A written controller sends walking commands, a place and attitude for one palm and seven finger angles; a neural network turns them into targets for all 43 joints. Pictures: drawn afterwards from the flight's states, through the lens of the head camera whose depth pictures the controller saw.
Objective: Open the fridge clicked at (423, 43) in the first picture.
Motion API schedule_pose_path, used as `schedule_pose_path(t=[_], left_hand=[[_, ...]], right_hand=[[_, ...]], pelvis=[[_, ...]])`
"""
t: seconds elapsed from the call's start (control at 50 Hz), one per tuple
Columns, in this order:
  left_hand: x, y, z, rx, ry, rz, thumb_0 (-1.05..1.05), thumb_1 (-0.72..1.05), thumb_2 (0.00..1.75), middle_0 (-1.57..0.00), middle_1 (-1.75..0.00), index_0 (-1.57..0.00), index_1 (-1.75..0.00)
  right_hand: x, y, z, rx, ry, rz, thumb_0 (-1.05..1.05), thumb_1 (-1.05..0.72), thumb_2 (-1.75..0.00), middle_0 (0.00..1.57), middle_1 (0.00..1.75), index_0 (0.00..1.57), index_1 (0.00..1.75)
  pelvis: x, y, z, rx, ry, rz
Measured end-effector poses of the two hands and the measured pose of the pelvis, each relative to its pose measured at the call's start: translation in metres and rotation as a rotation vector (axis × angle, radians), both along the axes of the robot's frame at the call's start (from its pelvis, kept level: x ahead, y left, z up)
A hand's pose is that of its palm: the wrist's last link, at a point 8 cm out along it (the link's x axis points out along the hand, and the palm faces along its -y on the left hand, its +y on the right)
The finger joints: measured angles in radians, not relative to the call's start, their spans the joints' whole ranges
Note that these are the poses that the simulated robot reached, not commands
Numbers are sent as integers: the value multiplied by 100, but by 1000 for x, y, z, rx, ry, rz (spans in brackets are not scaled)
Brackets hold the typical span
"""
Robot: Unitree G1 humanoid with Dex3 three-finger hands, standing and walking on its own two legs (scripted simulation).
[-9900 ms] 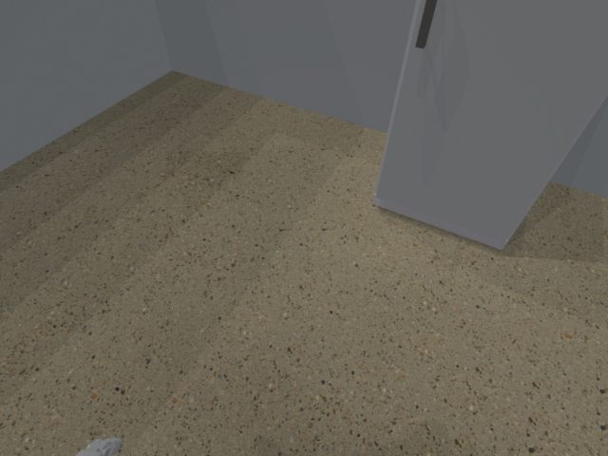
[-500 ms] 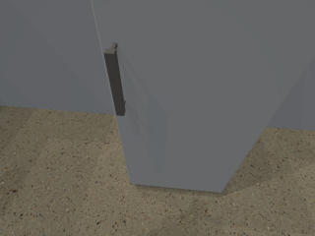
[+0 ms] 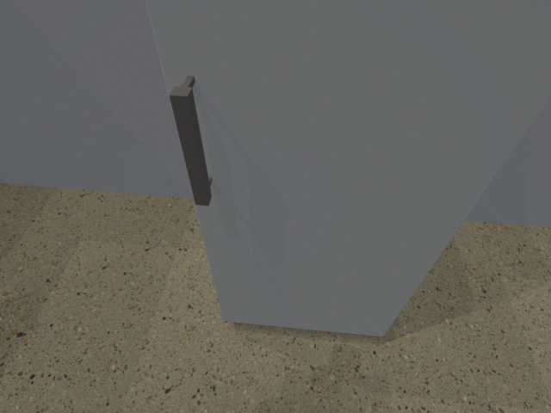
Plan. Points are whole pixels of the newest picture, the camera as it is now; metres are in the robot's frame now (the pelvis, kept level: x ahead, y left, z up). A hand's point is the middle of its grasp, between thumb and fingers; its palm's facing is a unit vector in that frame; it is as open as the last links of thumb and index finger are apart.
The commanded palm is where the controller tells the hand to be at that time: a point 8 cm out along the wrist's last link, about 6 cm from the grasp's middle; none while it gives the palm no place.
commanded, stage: look again from close up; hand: left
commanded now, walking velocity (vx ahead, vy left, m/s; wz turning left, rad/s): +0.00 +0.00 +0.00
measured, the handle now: (197, 146) +0.49 +0.17 +0.12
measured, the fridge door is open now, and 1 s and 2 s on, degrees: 0 0 0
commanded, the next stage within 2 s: raise the hand to about handle height in 0.56 s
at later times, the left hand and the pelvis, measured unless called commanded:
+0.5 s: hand out of the picture -0.01 +0.15 -0.18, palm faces +0.05 -0.99 -0.15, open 7.4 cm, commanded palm none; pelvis +0.01 -0.01 +0.00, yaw +0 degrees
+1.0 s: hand (188, 342) +0.21 +0.14 +0.00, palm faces -0.05 -1.00 +0.02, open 8.1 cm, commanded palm +0.14 +0.22 -0.03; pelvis +0.00 -0.01 -0.05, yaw +0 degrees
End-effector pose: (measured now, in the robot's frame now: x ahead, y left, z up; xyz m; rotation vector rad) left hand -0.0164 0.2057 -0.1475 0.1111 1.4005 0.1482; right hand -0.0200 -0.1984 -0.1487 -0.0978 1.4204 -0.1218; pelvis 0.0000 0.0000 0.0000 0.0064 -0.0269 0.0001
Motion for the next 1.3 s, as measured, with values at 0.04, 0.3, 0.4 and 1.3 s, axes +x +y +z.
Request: schedule_pose_path(t=[0.04,0.3,0.4,1.3], left_hand=[[-1,-1,0,-2,3,2,0,92,90,-20,-30,-20,-30],[-1,-9,-1,-17,9,9,0,92,90,-20,-30,-20,-30],[0,-10,-1,-17,10,9,0,92,90,-20,-30,-20,-30],[173,37,164,-14,-1432,-172,1,36,66,-24,-65,-23,-65]], right_hand=[[1,-1,0,0,1,0,1,-91,-90,20,30,20,30],[6,-5,2,-10,-1,3,1,-91,-90,20,30,20,30],[7,-6,2,-10,-1,2,1,-91,-90,20,30,20,30],[244,-8,42,-50,-881,267,1,-90,-90,20,30,20,30]], pelvis=[[1,-1,0,0,0,1],[5,-3,1,-1,-1,0],[6,-4,1,-1,0,0],[6,-9,-60,-55,173,58]])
